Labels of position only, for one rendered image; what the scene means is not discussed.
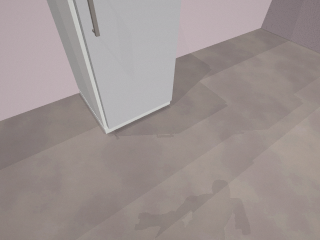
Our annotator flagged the handle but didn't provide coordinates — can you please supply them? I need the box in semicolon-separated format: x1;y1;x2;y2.
87;0;100;37

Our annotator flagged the fridge door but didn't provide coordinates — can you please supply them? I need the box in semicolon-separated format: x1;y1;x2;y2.
73;0;182;129

